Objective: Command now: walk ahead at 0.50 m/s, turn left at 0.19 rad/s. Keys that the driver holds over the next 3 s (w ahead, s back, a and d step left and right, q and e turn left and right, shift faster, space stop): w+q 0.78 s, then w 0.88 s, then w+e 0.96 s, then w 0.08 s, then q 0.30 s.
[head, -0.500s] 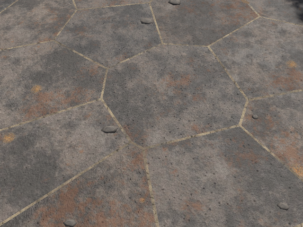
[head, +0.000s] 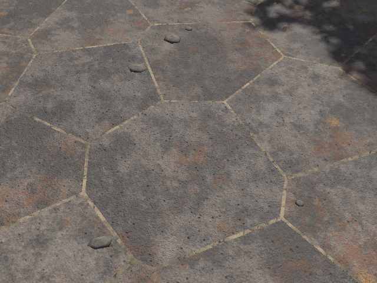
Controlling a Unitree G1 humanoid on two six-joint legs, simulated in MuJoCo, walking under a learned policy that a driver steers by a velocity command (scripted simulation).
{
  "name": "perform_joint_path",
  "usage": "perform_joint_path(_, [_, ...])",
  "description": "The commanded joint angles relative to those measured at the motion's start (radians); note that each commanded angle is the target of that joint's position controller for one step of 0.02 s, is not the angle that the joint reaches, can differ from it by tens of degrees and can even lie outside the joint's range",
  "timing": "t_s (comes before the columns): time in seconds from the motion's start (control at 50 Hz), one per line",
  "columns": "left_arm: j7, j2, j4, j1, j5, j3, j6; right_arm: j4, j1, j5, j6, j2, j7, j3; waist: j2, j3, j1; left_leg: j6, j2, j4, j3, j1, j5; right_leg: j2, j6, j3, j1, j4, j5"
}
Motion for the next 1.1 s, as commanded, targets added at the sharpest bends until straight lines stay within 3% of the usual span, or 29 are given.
perform_joint_path(0.02, [0.003,0.046,-0.081,-0.04,0.01,0.008,-0.014,-0.064,-0.037,0.01,-0.011,-0.169,-0.018,-0.038,0.098,-0.017,0.027,0.181,0.251,-0.189,-0.248,0.026,0.2,-0.026,0.037,0.01,-0.063,-0.183,0.136])
perform_joint_path(0.08, [-0.005,0.029,-0.105,-0.151,0.003,-0.002,-0.023,-0.049,0.015,0.021,0.002,-0.182,-0.03,-0.044,0.102,-0.009,-0.009,0.142,0.208,-0.176,-0.192,-0.005,0.193,0.019,0.056,-0.005,0.023,-0.395,0.318])
perform_joint_path(0.16, [-0.021,0.05,-0.138,-0.259,-0.013,0.001,-0.039,-0.028,0.097,0.029,0.023,-0.18,-0.038,-0.045,0.116,0.001,-0.04,0.128,0.237,-0.112,-0.253,0.054,0.138,0.054,0.054,0.008,0.068,-0.516,0.347])
perform_joint_path(0.22, [-0.026,0.096,-0.135,-0.219,-0.017,0.017,-0.053,-0.035,0.089,0.027,0.037,-0.197,-0.047,-0.053,0.145,-0.015,0.007,0.1,0.265,-0.024,-0.321,0.093,0.131,0.058,0.023,0.015,0.17,-0.579,0.257])
perform_joint_path(0.24, [-0.022,0.12,-0.112,-0.137,-0.014,0.03,-0.056,-0.042,0.078,0.024,0.04,-0.184,-0.048,-0.049,0.142,-0.054,0.053,0.079,0.234,0.052,-0.309,0.073,0.186,0.061,-0.002,0.002,0.294,-0.611,0.243])
perform_joint_path(0.26, [-0.014,0.163,-0.089,-0.006,0.001,0.048,-0.061,-0.059,0.064,0.016,0.038,-0.144,-0.045,-0.035,0.115,-0.156,0.116,0.047,0.174,0.232,-0.271,-0.006,0.185,-0.01,-0.048,0.053,0.509,-0.584,0.235])
perform_joint_path(0.28, [-0.003,0.237,-0.07,0.169,0.007,0.066,-0.053,-0.094,0.066,-0.012,0.035,-0.076,-0.045,-0.013,-0.042,-0.319,0.174,0.003,0.085,0.545,-0.169,-0.175,-0.087,-0.209,-0.103,0.25,0.779,-0.557,0.221])
perform_joint_path(0.3, [-0.013,0.273,-0.045,0.183,0.011,0.072,-0.038,-0.125,0.203,0.028,0.019,-0.036,-0.042,-0.001,-0.361,-0.395,0.091,-0.029,0.013,0.81,-0.12,-0.495,-0.469,-0.381,-0.244,0.685,0.967,-0.677,-0.006])
perform_joint_path(0.32, [-0.015,0.16,-0.065,0.139,0.003,0.047,-0.036,-0.098,0.159,0.046,0.021,-0.148,-0.046,-0.026,-0.189,-0.277,0.116,-0.037,0.087,0.919,-0.171,-0.585,-0.409,-0.339,-0.216,0.645,0.875,-0.717,-0.151])
perform_joint_path(0.34, [-0.013,0.108,-0.069,0.092,-0.003,0.031,-0.035,-0.114,0.069,0.042,0.025,-0.182,-0.044,-0.038,-0.108,-0.161,0.125,-0.037,0.117,0.925,-0.151,-0.6,-0.312,-0.296,-0.175,0.469,0.753,-0.729,-0.102])
perform_joint_path(0.36, [-0.015,0.091,-0.069,0.037,0.003,0.023,-0.034,-0.117,0.041,0.035,0.032,-0.163,-0.045,-0.039,-0.043,-0.107,0.095,-0.047,0.151,0.904,-0.134,-0.555,-0.238,-0.251,-0.158,0.362,0.637,-0.755,0.012])
perform_joint_path(0.38, [-0.017,0.069,-0.062,0.0,0.007,0.017,-0.033,-0.127,0.019,0.025,0.038,-0.15,-0.043,-0.042,-0.049,-0.059,0.075,-0.052,0.174,0.862,-0.133,-0.536,-0.193,-0.218,-0.156,0.282,0.559,-0.784,0.087])
perform_joint_path(0.42, [-0.016,0.067,-0.049,-0.028,0.012,0.02,-0.04,-0.141,0.022,0.031,0.055,-0.109,-0.032,-0.039,-0.083,-0.032,0.044,-0.061,0.206,0.825,-0.12,-0.477,-0.146,-0.192,-0.157,0.168,0.466,-0.839,0.174])
perform_joint_path(0.46, [-0.013,0.09,-0.033,-0.026,0.009,0.03,-0.049,-0.166,-0.007,0.027,0.067,-0.09,-0.029,-0.036,-0.054,-0.017,0.036,-0.074,0.214,0.782,-0.114,-0.496,-0.101,-0.2,-0.175,0.096,0.447,-0.871,0.257])
perform_joint_path(0.58, [-0.001,0.147,0.001,0.001,0.004,0.047,-0.037,-0.228,-0.156,0.022,0.061,-0.068,0.002,-0.019,-0.014,0.016,0.077,-0.071,0.198,0.465,-0.056,-0.472,0.162,-0.174,-0.153,-0.116,0.477,-0.89,0.359])
perform_joint_path(0.68, [0.002,0.193,0.034,0.065,-0.021,0.062,-0.01,-0.296,-0.275,0.021,0.065,-0.085,0.026,-0.02,-0.017,0.05,0.103,-0.021,0.163,0.322,0.01,-0.462,0.094,-0.217,-0.115,-0.187,0.61,-0.831,0.443])
perform_joint_path(0.72, [0.006,0.223,0.034,0.059,-0.029,0.071,0.003,-0.305,-0.241,0.017,0.07,-0.115,0.029,-0.036,-0.046,0.009,0.065,0.018,0.105,0.305,0.065,-0.364,-0.01,-0.219,-0.093,-0.223,0.648,-0.709,0.738])
perform_joint_path(0.74, [0.009,0.236,0.032,0.054,-0.033,0.074,0.012,-0.29,-0.159,0.017,0.073,-0.145,0.027,-0.053,-0.054,-0.044,0.012,0.044,0.06,0.29,0.095,-0.247,-0.042,-0.208,-0.079,-0.246,0.644,-0.576,0.889])
perform_joint_path(0.76, [0.013,0.223,0.029,0.046,-0.035,0.068,0.018,-0.248,0.0,0.02,0.076,-0.193,0.019,-0.084,-0.033,-0.125,-0.075,0.08,0.012,0.23,0.107,-0.019,0.014,-0.171,-0.048,-0.278,0.567,-0.369,0.91])
perform_joint_path(0.78, [0.015,0.175,0.012,0.07,-0.006,0.047,0.013,-0.21,0.162,0.025,0.087,-0.281,-0.003,-0.119,0.082,-0.218,-0.135,0.139,0.117,0.213,-0.09,0.292,0.029,-0.129,0.001,-0.283,0.316,-0.053,0.597])
perform_joint_path(0.8, [-0.003,0.032,-0.045,0.167,0.026,-0.001,-0.016,-0.225,0.106,0.028,0.076,-0.38,-0.006,-0.123,0.335,-0.316,0.005,0.327,0.37,0.092,-0.675,0.583,-0.161,0.073,0.053,-0.165,-0.117,0.277,-0.296])
perform_joint_path(0.82, [-0.016,0.123,-0.04,0.062,-0.017,0.012,-0.05,-0.252,0.138,0.021,0.061,-0.279,0.0,-0.093,0.192,-0.402,-0.084,0.327,0.416,-0.04,-0.814,0.601,-0.26,0.063,0.033,0.032,-0.208,0.361,-0.299])
perform_joint_path(0.84, [-0.022,0.163,-0.058,-0.013,-0.052,0.023,-0.063,-0.232,0.11,0.01,0.047,-0.226,0.004,-0.076,0.145,-0.253,-0.087,0.276,0.393,-0.05,-0.662,0.499,-0.171,0.021,0.011,0.021,-0.273,0.342,-0.203])
perform_joint_path(0.86, [-0.015,0.146,-0.057,-0.026,-0.039,0.017,-0.069,-0.235,0.05,0.012,0.04,-0.202,0.003,-0.067,0.076,-0.175,-0.045,0.244,0.354,-0.044,-0.54,0.353,-0.069,-0.025,0.001,0.017,-0.235,0.264,-0.117])
perform_joint_path(0.88, [-0.008,0.147,-0.043,-0.024,-0.015,0.021,-0.065,-0.243,-0.02,0.006,0.039,-0.166,0.0,-0.055,0.063,-0.119,-0.006,0.219,0.318,-0.049,-0.435,0.218,0.057,-0.058,0.007,0.014,-0.168,0.187,-0.065])
perform_joint_path(0.9, [-0.009,0.15,-0.033,0.005,-0.009,0.025,-0.053,-0.254,-0.057,-0.008,0.036,-0.142,-0.003,-0.044,0.089,-0.107,0.03,0.21,0.294,-0.072,-0.379,0.128,0.141,-0.08,0.009,0.023,-0.092,0.151,-0.028])
perform_joint_path(0.98, [-0.007,0.1,-0.031,-0.002,0.005,0.016,-0.014,-0.229,-0.048,-0.003,0.016,-0.163,-0.014,-0.048,0.075,-0.062,0.052,0.218,0.263,-0.153,-0.251,0.021,0.286,-0.077,0.054,0.0,-0.067,0.005,0.09])
perform_joint_path(1.04, [-0.011,0.079,-0.054,-0.09,0.006,0.007,-0.016,-0.201,-0.013,0.001,0.017,-0.167,-0.027,-0.047,0.079,-0.028,0.021,0.178,0.225,-0.167,-0.171,0.04,0.295,-0.062,0.066,-0.008,-0.095,-0.191,0.286])
perform_joint_path(1.1, [-0.025,0.056,-0.076,-0.185,-0.004,-0.004,-0.025,-0.171,0.031,0.006,0.019,-0.177,-0.032,-0.048,0.09,0.001,-0.021,0.146,0.211,-0.178,-0.133,0.047,0.202,-0.025,0.058,-0.031,-0.049,-0.374,0.437])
